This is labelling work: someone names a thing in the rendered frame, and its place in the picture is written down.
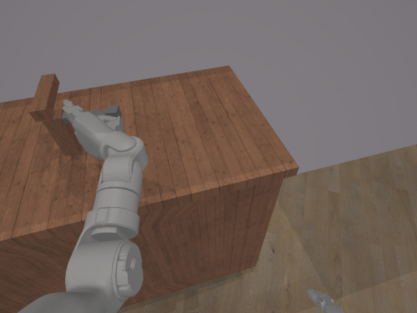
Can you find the right robot hand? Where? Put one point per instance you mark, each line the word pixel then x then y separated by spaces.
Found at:
pixel 323 301

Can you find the left robot hand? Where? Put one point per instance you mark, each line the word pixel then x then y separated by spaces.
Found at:
pixel 90 129

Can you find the tap lever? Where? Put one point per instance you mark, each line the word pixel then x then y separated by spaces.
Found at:
pixel 112 110

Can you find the robot left forearm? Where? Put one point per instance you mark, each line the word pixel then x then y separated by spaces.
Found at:
pixel 114 215

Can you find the counter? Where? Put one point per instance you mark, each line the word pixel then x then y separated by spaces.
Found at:
pixel 208 192

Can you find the robot left upper arm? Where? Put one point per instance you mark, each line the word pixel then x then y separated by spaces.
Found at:
pixel 101 276

